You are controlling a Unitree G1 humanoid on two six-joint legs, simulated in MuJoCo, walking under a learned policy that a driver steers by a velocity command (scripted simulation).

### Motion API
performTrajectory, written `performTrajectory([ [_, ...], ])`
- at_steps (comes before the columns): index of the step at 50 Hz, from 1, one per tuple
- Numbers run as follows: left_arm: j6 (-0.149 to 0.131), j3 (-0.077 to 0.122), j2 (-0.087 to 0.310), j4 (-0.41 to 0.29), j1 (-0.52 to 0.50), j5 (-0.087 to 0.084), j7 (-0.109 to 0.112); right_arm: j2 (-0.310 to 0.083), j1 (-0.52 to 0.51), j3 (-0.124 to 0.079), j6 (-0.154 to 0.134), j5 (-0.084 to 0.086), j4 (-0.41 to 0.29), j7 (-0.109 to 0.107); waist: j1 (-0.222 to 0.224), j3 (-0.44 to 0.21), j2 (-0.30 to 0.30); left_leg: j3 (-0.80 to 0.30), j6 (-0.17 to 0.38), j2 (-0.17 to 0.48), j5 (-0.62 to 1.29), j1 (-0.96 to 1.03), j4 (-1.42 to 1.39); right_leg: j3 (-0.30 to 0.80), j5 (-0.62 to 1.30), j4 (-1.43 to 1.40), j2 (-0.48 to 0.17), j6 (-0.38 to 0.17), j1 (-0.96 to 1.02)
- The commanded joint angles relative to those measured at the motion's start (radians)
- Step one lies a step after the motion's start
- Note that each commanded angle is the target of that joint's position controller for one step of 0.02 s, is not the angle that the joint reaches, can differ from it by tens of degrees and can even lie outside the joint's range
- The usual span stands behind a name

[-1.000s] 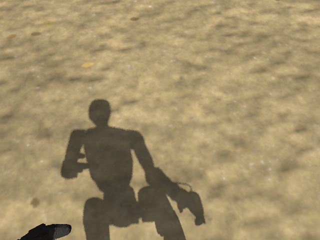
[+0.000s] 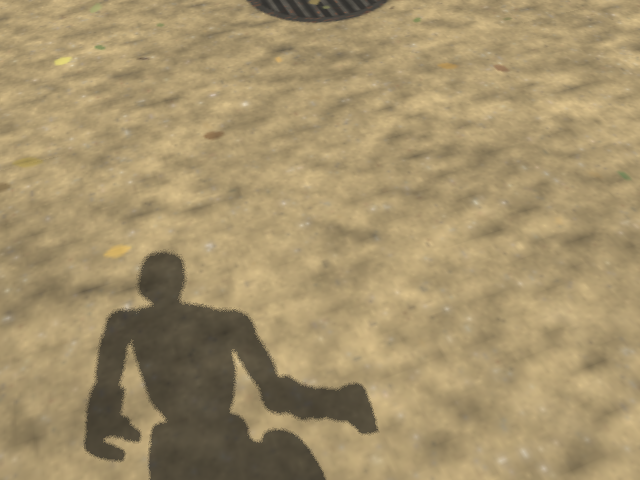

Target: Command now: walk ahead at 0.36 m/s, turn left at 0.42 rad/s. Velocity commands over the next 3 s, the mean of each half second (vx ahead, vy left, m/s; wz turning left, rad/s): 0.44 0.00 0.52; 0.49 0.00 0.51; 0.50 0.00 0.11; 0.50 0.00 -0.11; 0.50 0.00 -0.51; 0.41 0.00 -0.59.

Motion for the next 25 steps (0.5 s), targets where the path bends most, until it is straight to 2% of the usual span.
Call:
performTrajectory([
  [1, -0.026, 0.036, 0.140, -0.042, -0.002, -0.003, 0.003, -0.043, -0.151, -0.007, -0.032, 0.000, -0.120, 0.024, 0.047, 0.104, -0.150, 0.000, -0.017, 0.081, 0.086, -0.342, 0.038, 0.192, 0.119, -0.209, -0.265, -0.164, 0.167],
  [3, -0.025, 0.041, 0.158, -0.036, -0.003, -0.007, -0.003, -0.025, -0.186, 0.004, -0.030, -0.002, -0.145, 0.042, 0.057, 0.101, -0.157, 0.048, -0.032, 0.092, 0.162, -0.249, -0.052, 0.092, 0.172, -0.216, -0.236, -0.157, 0.102],
  [5, -0.025, 0.049, 0.187, -0.026, 0.009, -0.015, -0.008, -0.016, -0.220, 0.012, -0.028, -0.002, -0.172, 0.054, 0.065, 0.110, -0.159, 0.080, -0.024, 0.090, 0.194, -0.156, -0.152, 0.029, 0.200, -0.213, -0.232, -0.147, 0.045],
  [8, -0.023, 0.062, 0.226, -0.009, 0.030, -0.030, -0.016, -0.050, -0.217, 0.005, -0.019, -0.001, -0.195, 0.060, 0.045, 0.111, -0.156, 0.129, 0.021, 0.064, 0.171, -0.045, -0.222, -0.014, 0.272, -0.182, -0.268, -0.134, 0.025],
  [9, -0.021, 0.065, 0.238, -0.008, 0.022, -0.033, -0.017, -0.066, -0.189, -0.004, -0.016, -0.002, -0.197, 0.059, 0.017, 0.096, -0.158, 0.149, 0.045, 0.041, 0.157, 0.016, -0.245, -0.038, 0.413, -0.131, -0.272, -0.122, 0.024],
  [10, -0.019, 0.066, 0.244, -0.008, 0.009, -0.036, -0.017, -0.089, -0.119, -0.019, -0.013, -0.004, -0.183, 0.056, -0.036, 0.051, -0.147, 0.176, 0.072, 0.002, 0.172, 0.134, -0.285, -0.087, 0.605, -0.019, -0.258, -0.101, 0.011],
  [11, -0.020, 0.059, 0.226, -0.009, 0.023, -0.034, -0.015, -0.135, 0.017, -0.048, -0.007, -0.004, -0.145, 0.049, -0.102, -0.039, -0.109, 0.190, 0.105, -0.043, 0.192, 0.338, -0.311, -0.151, 0.752, 0.177, -0.221, -0.070, -0.036],
  [12, -0.026, 0.045, 0.199, -0.020, 0.036, -0.014, -0.011, -0.191, 0.184, -0.078, 0.004, 0.003, -0.108, 0.033, -0.183, -0.127, -0.049, 0.087, 0.146, -0.011, 0.187, 0.607, -0.309, -0.172, 0.639, 0.443, -0.185, -0.026, -0.222],
  [13, -0.044, 0.000, 0.062, -0.096, 0.092, 0.021, -0.018, -0.327, 0.216, -0.097, 0.000, 0.003, -0.114, 0.020, -0.111, -0.242, 0.288, -0.544, 0.339, 0.299, -0.084, 0.858, -0.487, -0.133, -0.172, 0.851, -0.002, 0.048, -0.600],
  [14, -0.073, 0.009, 0.139, -0.094, 0.011, -0.012, -0.024, -0.247, 0.227, -0.068, -0.019, 0.002, -0.138, 0.026, -0.166, -0.337, 0.167, -0.806, 0.372, 0.363, -0.253, 0.871, -0.660, 0.098, -0.253, 0.981, 0.018, 0.034, -0.681],
  [15, -0.087, 0.026, 0.196, -0.120, -0.064, -0.050, -0.031, -0.198, 0.181, -0.052, -0.034, -0.011, -0.127, 0.029, -0.159, -0.179, 0.115, -0.676, 0.327, 0.347, -0.204, 0.776, -0.673, 0.093, -0.162, 0.990, -0.028, 0.010, -0.768],
  [16, -0.096, 0.018, 0.186, -0.123, -0.082, -0.042, -0.027, -0.179, 0.131, -0.046, -0.042, -0.015, -0.131, 0.028, -0.124, -0.101, 0.051, -0.561, 0.303, 0.306, -0.098, 0.647, -0.662, 0.082, -0.082, 0.924, -0.069, -0.008, -0.737],
  [17, -0.098, 0.020, 0.180, -0.113, -0.082, -0.015, -0.020, -0.156, 0.067, -0.039, -0.043, -0.020, -0.139, 0.027, -0.082, -0.051, 0.007, -0.462, 0.281, 0.265, 0.037, 0.522, -0.656, 0.082, -0.028, 0.841, -0.098, -0.008, -0.677],
  [18, -0.090, 0.026, 0.181, -0.107, -0.060, -0.003, -0.019, -0.136, 0.023, -0.031, -0.044, -0.034, -0.154, 0.025, -0.040, -0.034, 0.027, -0.389, 0.269, 0.225, 0.128, 0.428, -0.671, 0.091, 0.010, 0.791, -0.117, -0.009, -0.602],
  [19, -0.080, 0.027, 0.177, -0.100, -0.046, 0.000, -0.023, -0.128, -0.003, -0.029, -0.044, -0.039, -0.164, 0.022, -0.020, -0.026, 0.045, -0.360, 0.272, 0.207, 0.174, 0.372, -0.692, 0.088, 0.032, 0.760, -0.117, -0.002, -0.560],
  [21, -0.061, 0.022, 0.154, -0.092, -0.038, 0.013, -0.024, -0.124, -0.005, -0.029, -0.050, -0.027, -0.155, 0.014, -0.006, -0.010, 0.034, -0.296, 0.286, 0.189, 0.270, 0.297, -0.715, 0.064, 0.067, 0.695, -0.105, 0.026, -0.533],
  [23, -0.053, 0.014, 0.131, -0.113, -0.106, 0.018, -0.022, -0.137, 0.020, -0.033, -0.052, -0.021, -0.137, 0.003, -0.020, 0.025, 0.020, -0.251, 0.281, 0.168, 0.302, 0.257, -0.728, 0.055, 0.165, 0.578, -0.091, 0.055, -0.555],
  [25, -0.057, 0.003, 0.107, -0.134, -0.195, 0.016, -0.025, -0.142, 0.052, -0.036, -0.049, -0.016, -0.118, -0.007, -0.051, 0.045, 0.023, -0.215, 0.252, 0.137, 0.291, 0.239, -0.720, 0.055, 0.301, 0.415, -0.067, 0.067, -0.537],
])
Next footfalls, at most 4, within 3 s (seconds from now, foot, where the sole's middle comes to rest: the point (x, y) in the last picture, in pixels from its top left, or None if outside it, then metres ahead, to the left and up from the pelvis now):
0.24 left None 0.22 0.17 -0.78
0.72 right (322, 458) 0.56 0.07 -0.78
1.22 left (155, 417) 0.64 0.44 -0.78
1.74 right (190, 280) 1.03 0.43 -0.78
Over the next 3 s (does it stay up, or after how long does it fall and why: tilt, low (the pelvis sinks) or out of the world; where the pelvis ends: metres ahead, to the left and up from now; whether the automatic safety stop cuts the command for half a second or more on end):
stays up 1.39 0.62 0.00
